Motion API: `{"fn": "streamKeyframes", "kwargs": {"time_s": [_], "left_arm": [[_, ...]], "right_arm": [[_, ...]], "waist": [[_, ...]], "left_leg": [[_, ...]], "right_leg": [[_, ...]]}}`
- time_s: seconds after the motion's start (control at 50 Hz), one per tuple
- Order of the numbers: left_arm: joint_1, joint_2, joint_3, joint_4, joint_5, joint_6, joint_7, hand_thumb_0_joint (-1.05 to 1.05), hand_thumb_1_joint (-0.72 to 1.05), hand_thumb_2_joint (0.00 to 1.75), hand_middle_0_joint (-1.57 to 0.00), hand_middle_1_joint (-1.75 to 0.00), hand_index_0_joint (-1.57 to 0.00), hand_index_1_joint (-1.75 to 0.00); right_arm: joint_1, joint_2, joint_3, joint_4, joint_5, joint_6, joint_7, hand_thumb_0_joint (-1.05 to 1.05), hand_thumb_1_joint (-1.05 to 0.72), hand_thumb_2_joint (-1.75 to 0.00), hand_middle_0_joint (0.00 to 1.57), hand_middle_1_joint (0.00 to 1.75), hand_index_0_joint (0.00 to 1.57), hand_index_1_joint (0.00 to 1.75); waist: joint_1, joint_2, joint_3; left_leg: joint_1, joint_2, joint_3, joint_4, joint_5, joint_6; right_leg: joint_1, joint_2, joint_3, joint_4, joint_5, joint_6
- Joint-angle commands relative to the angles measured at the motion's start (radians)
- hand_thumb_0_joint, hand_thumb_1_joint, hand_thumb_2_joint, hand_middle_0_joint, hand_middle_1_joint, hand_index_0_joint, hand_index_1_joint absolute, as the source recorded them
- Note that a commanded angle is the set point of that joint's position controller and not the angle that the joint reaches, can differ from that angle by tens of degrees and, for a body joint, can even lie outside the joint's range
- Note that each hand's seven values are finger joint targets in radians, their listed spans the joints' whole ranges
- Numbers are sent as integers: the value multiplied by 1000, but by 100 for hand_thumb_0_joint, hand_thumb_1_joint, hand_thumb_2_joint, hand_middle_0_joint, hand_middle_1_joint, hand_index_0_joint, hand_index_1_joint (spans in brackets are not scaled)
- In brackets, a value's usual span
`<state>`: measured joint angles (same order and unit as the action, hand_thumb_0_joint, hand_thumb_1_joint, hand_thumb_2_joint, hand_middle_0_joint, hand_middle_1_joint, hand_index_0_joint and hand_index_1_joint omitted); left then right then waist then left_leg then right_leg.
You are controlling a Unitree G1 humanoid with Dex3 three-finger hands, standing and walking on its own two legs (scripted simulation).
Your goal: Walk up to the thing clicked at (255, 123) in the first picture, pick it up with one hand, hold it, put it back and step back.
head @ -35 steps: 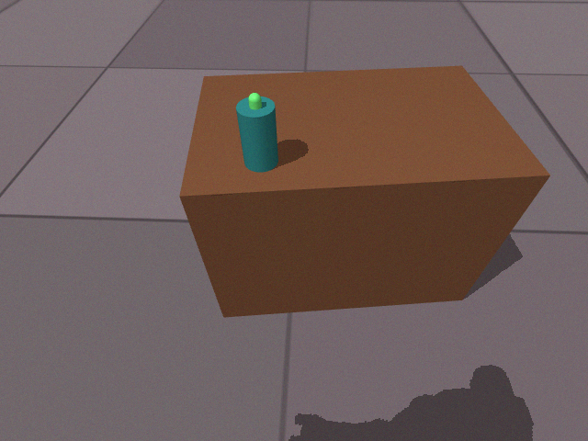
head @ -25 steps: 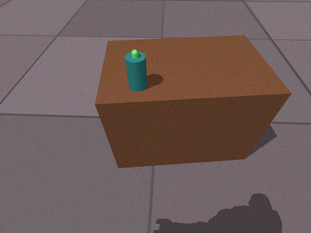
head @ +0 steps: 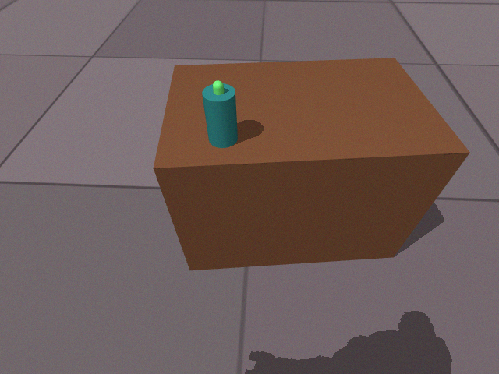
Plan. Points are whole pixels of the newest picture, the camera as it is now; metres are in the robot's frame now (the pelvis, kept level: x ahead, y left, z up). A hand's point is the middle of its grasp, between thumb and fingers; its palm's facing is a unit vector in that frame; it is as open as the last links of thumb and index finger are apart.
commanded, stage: stand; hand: left
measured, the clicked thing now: (220, 112) +0.78 +0.13 -0.04
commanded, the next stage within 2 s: walk up in 0.42 s
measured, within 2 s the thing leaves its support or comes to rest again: neither
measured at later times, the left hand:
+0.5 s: hand out of the picture +0.08 +0.26 -0.16, palm faces -0.02 -0.94 -0.33, open 7.4 cm
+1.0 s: hand out of the picture +0.14 +0.17 -0.15, palm faces +0.07 -0.94 -0.34, open 7.4 cm
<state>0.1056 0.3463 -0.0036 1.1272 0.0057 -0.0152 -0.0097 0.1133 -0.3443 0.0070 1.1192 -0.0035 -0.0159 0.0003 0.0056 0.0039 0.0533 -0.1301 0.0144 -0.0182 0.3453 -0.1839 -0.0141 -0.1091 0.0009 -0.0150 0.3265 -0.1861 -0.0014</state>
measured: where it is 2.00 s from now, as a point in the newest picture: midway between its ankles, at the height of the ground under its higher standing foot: (298, 347)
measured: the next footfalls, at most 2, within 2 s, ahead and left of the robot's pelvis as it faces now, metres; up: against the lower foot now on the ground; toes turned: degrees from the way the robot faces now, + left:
right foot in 0.72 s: +0.16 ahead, -0.20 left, +0.00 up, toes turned -2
left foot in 1.10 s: +0.29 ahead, +0.03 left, +0.00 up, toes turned +8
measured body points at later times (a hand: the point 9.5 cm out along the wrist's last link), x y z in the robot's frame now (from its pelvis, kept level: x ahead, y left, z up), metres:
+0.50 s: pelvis +0.01 +0.00 +0.00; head +0.01 +0.00 +0.45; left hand +0.08 +0.31 -0.13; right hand +0.08 -0.30 -0.13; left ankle +0.00 +0.13 -0.75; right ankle -0.01 -0.12 -0.74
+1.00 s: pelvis +0.13 -0.10 -0.01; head +0.15 -0.10 +0.44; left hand +0.14 +0.21 -0.13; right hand +0.22 -0.42 -0.12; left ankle +0.20 +0.03 -0.71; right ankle +0.12 -0.20 -0.75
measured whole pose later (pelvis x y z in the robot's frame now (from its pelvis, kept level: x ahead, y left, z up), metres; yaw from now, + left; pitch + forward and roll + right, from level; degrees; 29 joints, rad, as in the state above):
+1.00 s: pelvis +0.13 -0.10 -0.01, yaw +3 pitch -3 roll -1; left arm 0.34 0.38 0.08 0.88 0.03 -0.04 -0.07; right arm 0.29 -0.41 -0.07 0.90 -0.02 -0.05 0.05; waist 0.05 0.01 0.08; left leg -0.45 0.05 -0.01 0.81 -0.34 0.01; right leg -0.14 0.01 -0.10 0.47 -0.29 -0.05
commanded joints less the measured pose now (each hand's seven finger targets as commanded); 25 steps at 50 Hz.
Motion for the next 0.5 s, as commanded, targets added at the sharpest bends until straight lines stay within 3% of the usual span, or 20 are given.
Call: {"fn": "streamKeyframes", "kwargs": {"time_s": [0.0, 0.24, 0.38, 0.4, 0.42, 0.44, 0.46, 0.48], "left_arm": [[-26, 211, 40, -57, 3, -19, 19, 0, 90, 90, -20, -30, -20, -30], [-20, 208, 35, -57, 3, -18, 18, 0, 90, 90, -20, -30, -20, -30], [-18, 210, 35, -60, 5, -21, 19, 0, 90, 90, -20, -30, -20, -30], [16, 291, 109, -124, 28, -15, -12, 0, 90, 90, -20, -30, -20, -30], [-5, 278, 113, -132, 39, -7, -23, 0, 90, 90, -20, -30, -20, -30], [-48, 245, 114, -163, 44, 0, -34, 0, 90, 90, -20, -30, -20, -30], [-74, 241, 121, -201, 52, 10, -40, 0, 90, 90, -20, -30, -20, -30], [-72, 248, 129, -217, 47, 8, -44, 0, 90, 90, -20, -30, -20, -30]], "right_arm": [[-37, -214, -41, -59, -4, -18, -10, 0, -90, -90, 20, 30, 20, 30], [-34, -214, -39, -53, -3, -19, -10, 0, -90, -90, 20, 30, 20, 30], [-39, -214, -39, -55, -4, -19, -9, 0, -90, -90, 20, 30, 20, 30], [73, -291, -96, -94, -15, -35, -4, 0, -90, -90, 20, 30, 20, 30], [144, -322, -112, -79, -23, -39, -3, 0, -90, -90, 20, 30, 20, 30], [169, -352, -132, -82, -27, -41, -5, 0, -90, -90, 20, 30, 20, 30], [174, -377, -149, -102, -29, -48, -7, 0, -90, -90, 20, 30, 20, 30], [179, -376, -154, -120, -29, -60, -12, 0, -90, -90, 20, 30, 20, 30]], "waist": [[0, 6, -82], [-1, 8, -80], [-1, 0, -86], [-20, -56, -153], [-46, 3, -85], [-70, 105, 2], [-78, 125, 88], [-67, 85, 102]], "left_leg": [[20, 111, -88, -55, 141, 40], [25, 112, -88, -61, 141, 36], [33, 113, -87, -55, 174, 40], [67, 90, -127, -4, -260, 109], [76, 148, -226, -59, -480, 143], [106, 240, -366, -145, -594, 191], [98, 344, -491, -197, -601, 258], [78, 372, -525, -198, -566, 277]], "right_leg": [[11, -131, 98, -47, 127, -26], [6, -131, 99, -54, 118, -23], [21, -135, 96, -51, 162, -23], [-2, -52, 53, 69, -257, -49], [-165, -43, 50, 159, -411, -58], [-357, -10, 6, 330, -371, -42], [-522, -51, 54, 499, -336, -26], [-551, -90, 119, 557, -300, -32]]}}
